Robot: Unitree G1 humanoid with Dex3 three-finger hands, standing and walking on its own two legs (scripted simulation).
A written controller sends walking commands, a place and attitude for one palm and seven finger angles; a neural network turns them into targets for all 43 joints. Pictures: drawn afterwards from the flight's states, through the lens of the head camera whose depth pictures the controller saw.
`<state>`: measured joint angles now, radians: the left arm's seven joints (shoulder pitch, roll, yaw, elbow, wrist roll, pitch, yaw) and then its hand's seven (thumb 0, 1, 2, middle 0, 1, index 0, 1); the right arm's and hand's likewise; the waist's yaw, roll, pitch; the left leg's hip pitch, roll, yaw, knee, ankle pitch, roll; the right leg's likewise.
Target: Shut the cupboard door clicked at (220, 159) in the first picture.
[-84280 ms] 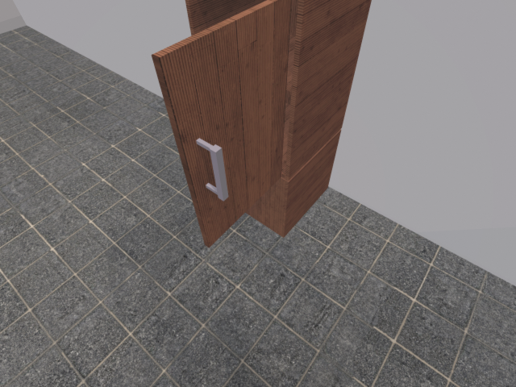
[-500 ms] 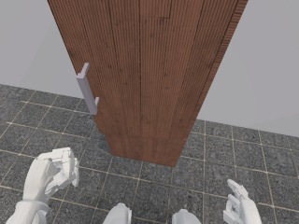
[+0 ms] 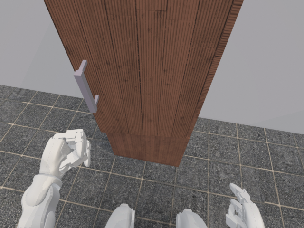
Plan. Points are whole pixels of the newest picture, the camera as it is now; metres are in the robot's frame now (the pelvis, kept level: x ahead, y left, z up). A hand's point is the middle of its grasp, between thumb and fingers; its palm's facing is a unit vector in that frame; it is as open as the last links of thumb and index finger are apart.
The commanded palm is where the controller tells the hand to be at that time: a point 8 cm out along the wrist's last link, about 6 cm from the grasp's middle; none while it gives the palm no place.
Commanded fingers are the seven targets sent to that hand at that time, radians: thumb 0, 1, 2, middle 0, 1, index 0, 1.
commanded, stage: bring the fist close to the handle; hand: left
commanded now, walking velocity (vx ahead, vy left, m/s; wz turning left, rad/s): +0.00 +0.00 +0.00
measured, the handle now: (89, 88) +0.48 +0.21 +0.07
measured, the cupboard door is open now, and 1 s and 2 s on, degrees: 7 7 0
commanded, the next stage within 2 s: push the door shut along its arc in 1.08 s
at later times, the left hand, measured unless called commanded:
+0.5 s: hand (92, 126) +0.35 +0.17 +0.07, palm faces -0.04 -1.00 -0.02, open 3.1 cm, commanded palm +0.33 +0.23 +0.07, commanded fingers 0.00 0.90 0.90 -1.30 -1.50 -1.30 -1.50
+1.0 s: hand (95, 120) +0.37 +0.17 +0.06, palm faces -0.02 -1.00 -0.03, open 3.1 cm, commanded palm +0.35 +0.22 +0.07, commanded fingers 0.00 0.90 0.90 -1.30 -1.50 -1.30 -1.50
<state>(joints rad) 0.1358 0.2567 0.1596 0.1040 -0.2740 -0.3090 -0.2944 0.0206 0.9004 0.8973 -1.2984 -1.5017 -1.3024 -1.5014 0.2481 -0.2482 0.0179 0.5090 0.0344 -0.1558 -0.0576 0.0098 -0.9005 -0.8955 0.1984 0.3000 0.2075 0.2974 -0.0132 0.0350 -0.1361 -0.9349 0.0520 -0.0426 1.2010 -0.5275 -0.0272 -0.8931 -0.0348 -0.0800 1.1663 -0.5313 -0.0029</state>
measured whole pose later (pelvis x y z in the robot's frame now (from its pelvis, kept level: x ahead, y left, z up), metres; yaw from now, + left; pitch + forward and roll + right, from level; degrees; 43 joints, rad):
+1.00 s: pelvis +0.00 +0.00 +0.02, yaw -1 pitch +15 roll +0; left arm -0.27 0.25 0.22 0.59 -0.20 -0.41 -0.21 0.02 0.90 0.90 -1.30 -1.50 -1.30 -1.50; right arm 0.30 -0.25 -0.01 0.58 0.03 -0.04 -0.02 0.01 -0.90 -0.90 0.20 0.30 0.21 0.30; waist -0.05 0.01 -0.13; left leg -0.88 0.05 0.01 1.09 -0.48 -0.02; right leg -0.87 -0.03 -0.03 1.09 -0.48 0.01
